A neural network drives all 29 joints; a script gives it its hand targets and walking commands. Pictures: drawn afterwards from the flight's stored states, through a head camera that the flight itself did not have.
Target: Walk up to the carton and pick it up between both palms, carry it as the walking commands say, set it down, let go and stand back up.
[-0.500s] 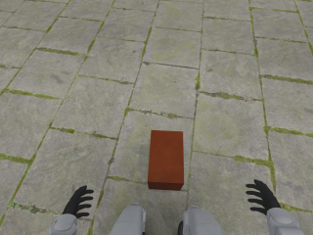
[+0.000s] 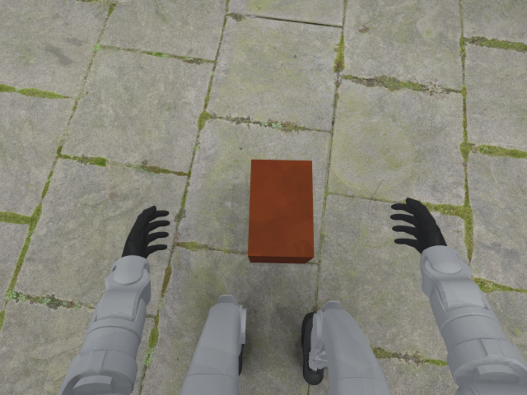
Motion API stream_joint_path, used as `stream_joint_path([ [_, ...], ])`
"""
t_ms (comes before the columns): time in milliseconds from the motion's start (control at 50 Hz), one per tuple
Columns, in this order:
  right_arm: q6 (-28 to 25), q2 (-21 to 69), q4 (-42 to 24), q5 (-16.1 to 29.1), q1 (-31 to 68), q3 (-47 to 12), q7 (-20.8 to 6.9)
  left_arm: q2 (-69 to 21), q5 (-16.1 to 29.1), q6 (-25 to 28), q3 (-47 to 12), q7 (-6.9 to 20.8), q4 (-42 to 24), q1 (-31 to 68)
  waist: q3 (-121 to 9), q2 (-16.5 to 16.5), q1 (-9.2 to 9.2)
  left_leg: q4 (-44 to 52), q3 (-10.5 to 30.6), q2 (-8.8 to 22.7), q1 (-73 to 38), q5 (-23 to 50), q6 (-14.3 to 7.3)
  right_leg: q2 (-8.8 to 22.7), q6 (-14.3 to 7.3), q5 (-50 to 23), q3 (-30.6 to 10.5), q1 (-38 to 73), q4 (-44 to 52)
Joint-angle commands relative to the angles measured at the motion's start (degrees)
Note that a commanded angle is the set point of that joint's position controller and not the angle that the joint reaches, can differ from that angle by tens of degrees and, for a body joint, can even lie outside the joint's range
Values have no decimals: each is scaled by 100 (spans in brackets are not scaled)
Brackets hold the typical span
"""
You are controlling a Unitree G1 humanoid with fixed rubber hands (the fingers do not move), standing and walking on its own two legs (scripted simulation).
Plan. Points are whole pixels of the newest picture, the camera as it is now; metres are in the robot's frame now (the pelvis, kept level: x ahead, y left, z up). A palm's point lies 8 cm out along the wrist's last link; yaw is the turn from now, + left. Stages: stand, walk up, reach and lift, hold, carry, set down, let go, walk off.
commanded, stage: reach and lift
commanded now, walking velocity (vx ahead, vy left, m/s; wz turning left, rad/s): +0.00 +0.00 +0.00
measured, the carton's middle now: (279, 214) +0.50 -0.01 -0.59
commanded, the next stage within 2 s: none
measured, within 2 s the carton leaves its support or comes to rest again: neither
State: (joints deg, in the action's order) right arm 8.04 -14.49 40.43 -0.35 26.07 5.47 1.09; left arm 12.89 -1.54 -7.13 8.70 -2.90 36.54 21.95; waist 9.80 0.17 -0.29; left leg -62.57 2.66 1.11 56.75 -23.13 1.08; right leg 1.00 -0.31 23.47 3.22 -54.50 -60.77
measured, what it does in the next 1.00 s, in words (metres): lowers itself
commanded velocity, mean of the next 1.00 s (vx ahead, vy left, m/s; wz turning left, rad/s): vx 0.00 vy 0.00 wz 0.00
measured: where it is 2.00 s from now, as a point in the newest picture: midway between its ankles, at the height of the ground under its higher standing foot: (272, 358)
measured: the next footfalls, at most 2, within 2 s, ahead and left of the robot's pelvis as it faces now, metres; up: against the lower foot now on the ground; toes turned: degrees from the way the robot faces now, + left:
none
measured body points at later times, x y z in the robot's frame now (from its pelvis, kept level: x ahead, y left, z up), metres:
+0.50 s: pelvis -0.01 +0.01 -0.02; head +0.29 +0.01 +0.32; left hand +0.46 +0.18 -0.15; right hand +0.46 -0.19 -0.15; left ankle +0.06 +0.12 -0.65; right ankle +0.06 -0.12 -0.65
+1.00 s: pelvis -0.07 +0.01 -0.08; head +0.29 +0.01 +0.18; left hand +0.49 +0.17 -0.22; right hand +0.47 -0.17 -0.24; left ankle +0.06 +0.12 -0.65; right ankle +0.06 -0.13 -0.65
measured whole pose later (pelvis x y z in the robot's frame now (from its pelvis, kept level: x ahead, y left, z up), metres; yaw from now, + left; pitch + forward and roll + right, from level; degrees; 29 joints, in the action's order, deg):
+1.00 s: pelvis -0.07 +0.01 -0.08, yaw -2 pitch +27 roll -3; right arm 11.3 -15.2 50.5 2.9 77.7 11.5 7.4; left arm 16.2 4.6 -10.4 11.7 -9.8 44.4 77.1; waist 29.8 -1.5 -0.5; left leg -77.1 2.7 1.1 84.0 -19.9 0.6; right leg 0.7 0.4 20.0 2.4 -82.0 -75.2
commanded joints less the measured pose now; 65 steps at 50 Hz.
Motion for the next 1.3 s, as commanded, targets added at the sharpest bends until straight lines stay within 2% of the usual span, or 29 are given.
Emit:
stream_joint_path([
  [0, -248, -690, -621, 531, 1952, 536, 97, 520, 550, 131, -7, -182, -1068, 2568, -5130, -565, 125, 510, -213, -362, -1655, 1788, 204, -543, 68, -1674, -289, 239, 371],
  [60, -246, -905, -733, 659, 2720, 621, 120, 530, 602, 110, -51, -322, -1174, 3251, -5813, -733, 37, 441, -212, -387, -1981, 2021, 212, -610, 57, -1792, -298, 121, 262],
  [100, -290, -1081, -603, 631, 2957, 769, 121, 416, 599, 35, -86, -399, -731, 3327, -5818, -855, 112, 396, -148, -377, -2029, 2164, 253, -628, 58, -1766, -242, -282, 211],
  [140, -286, -1078, -377, 697, 3146, 684, 115, 376, 487, -10, 106, -501, -287, 3295, -5793, -872, -179, 396, -220, -369, -1904, 2159, 257, -627, 57, -1649, -264, -462, 240],
  [160, -297, -1091, -432, 644, 3476, 765, 129, 463, 486, -3, 191, -522, -254, 3584, -5810, -648, -147, 406, -155, -377, -1853, 2063, 212, -642, 104, -1577, -253, -527, 193],
  [220, -328, -1084, 24, 646, 3516, 820, 120, 86, 479, -7, 172, -562, 106, 3590, -5845, -744, -73, 462, -173, -401, -1795, 2327, 244, -659, 47, -1674, -236, -732, 225],
  [300, -405, -814, 184, 740, 4071, 759, 142, 100, 565, 91, 346, -561, 592, 4135, -5644, -408, -158, 559, -245, -447, -1260, 2217, 116, -640, 81, -1585, -276, -637, 399],
  [400, -578, -774, -156, 634, 4689, 917, 353, 501, 560, 402, 619, -587, 32, 4946, -7216, -186, -201, 354, -320, -560, -1296, 3245, 7, -656, 123, -2797, -351, 85, 229],
  [420, -622, -582, -186, 788, 4553, 736, 363, 580, 442, 436, 722, -596, 113, 4716, -7283, -250, -418, 234, -370, -553, -1248, 3688, -32, -640, 108, -3257, -478, 231, 148],
  [540, -551, -683, -1000, 828, 5261, 696, 529, 789, 582, 472, 533, -545, -979, 5412, -9350, -148, -317, 1, -432, -575, -1473, 4569, -80, -615, 70, -4601, -622, 1693, -126],
  [560, -469, -657, -759, 736, 5048, 694, 542, 634, 647, 421, 392, -507, -962, 5304, -9671, -86, -129, -23, -308, -559, -1498, 4695, -95, -592, 45, -4927, -641, 1928, -199],
  [600, -417, -668, -896, 771, 5070, 643, 606, 859, 550, 433, 541, -511, -1070, 5361, -10135, -136, -362, -150, -356, -561, -1669, 4817, -105, -622, 57, -4914, -631, 1924, -421],
  [620, -370, -856, -1166, 713, 5189, 705, 637, 928, 605, 389, 551, -534, -1454, 5670, -10820, -86, -160, -253, -351, -533, -2023, 4877, -98, -639, 40, -5016, -615, 2217, -442],
  [640, -326, -856, -1114, 756, 5314, 698, 655, 998, 524, 340, 634, -553, -1266, 5740, -10746, -209, -267, -306, -327, -511, -2063, 4821, -93, -670, 56, -4754, -590, 1872, -499],
  [660, -282, -851, -1044, 743, 5240, 773, 673, 903, 538, 307, 488, -536, -1283, 5794, -11141, -322, -113, -397, -309, -513, -2192, 5010, -77, -688, 63, -4948, -523, 1902, -611],
  [700, -174, -1218, -1956, 845, 5870, 773, 768, 1161, 717, 177, 366, -632, -2124, 6347, -12351, -306, -62, -659, -232, -506, -3094, 5315, -93, -768, 29, -4847, -426, 1997, -830],
  [760, -19, -1515, -1837, 707, 6333, 858, 797, 1276, 672, -40, 448, -737, -2069, 6875, -12260, -477, -85, -1058, -73, -446, -3691, 5643, 4, -845, 38, -4130, -283, 927, -969],
  [800, -17, -1603, -1926, 718, 6970, 840, 799, 1283, 815, -69, 543, -759, -1835, 7444, -11590, -323, -65, -1109, -176, -427, -2913, 4552, -5, -817, 37, -3283, -284, 646, -999],
  [840, -61, -1531, -968, 590, 7178, 957, 747, 960, 895, -42, 479, -768, -1009, 7669, -9974, -357, -29, -1152, -261, -422, -1809, 3395, 34, -734, 13, -2251, -215, -446, -1181],
  [860, 15, -1313, -342, 614, 7289, 789, 702, 1086, 834, -88, 580, -748, -141, 7692, -8921, -218, -280, -1128, -358, -438, -885, 2267, 10, -685, 25, -1384, -240, -725, -1229],
  [980, 141, -1140, 1398, 352, 7477, 1155, 487, 637, 445, -317, 740, -554, 2217, 7324, -6288, -109, -7, -1367, -476, -479, 1511, -758, 69, -566, -22, 794, -5, -2067, -1769],
  [1060, 12, -1282, 999, 303, 7882, 1171, 584, 1156, 56, -134, 1227, -649, 1636, 7755, -7543, -9, -457, -1980, -667, -539, 1712, -267, 91, -697, 20, 320, -41, -1797, -2369],
  [1080, -1, -1474, 620, 262, 8153, 1136, 654, 1289, 142, -116, 1207, -741, 1054, 8101, -8408, 61, -381, -2160, -655, -554, 1371, 93, 127, -717, 67, -57, 24, -1420, -2538],
  [1100, 4, -1568, 1058, 360, 8267, 1123, 702, 1338, 167, -124, 934, -803, 1218, 8287, -8574, -129, -283, -2335, -565, -521, 1296, -117, 127, -730, 50, 97, 121, -1708, -2898],
  [1120, 6, -1566, 701, 486, 8365, 887, 710, 1401, 368, -99, 937, -836, 916, 8377, -8903, 30, -368, -2443, -642, -510, 1193, 59, 92, -708, 40, 31, 71, -1500, -2946],
  [1140, 107, -1455, 1195, 610, 8339, 741, 713, 1462, 480, -130, 793, -812, 1167, 8529, -8643, -116, -372, -2576, -738, -482, 1453, -230, 98, -680, 32, 264, 18, -1579, -3000],
  [1160, 69, -1610, 912, 583, 8453, 786, 775, 1450, 617, -89, 717, -862, 689, 8720, -8993, -91, -209, -2717, -761, -526, 1336, 76, 113, -706, 12, -8, 31, -1403, -3095],
  [1200, -24, -1756, -230, 882, 8876, 564, 895, 1584, 877, -35, 478, -1005, -178, 8878, -10189, -121, -276, -3008, -769, -509, 698, 856, 67, -743, 37, -615, 66, -1146, -3432],
  [1280, 118, -1864, -543, 1253, 8958, 132, 1071, 1739, 1233, -139, 38, -1104, -587, 8999, -10852, -309, -324, -3547, -803, -451, 530, 1164, 32, -679, 34, -879, 31, -974, -3912],
])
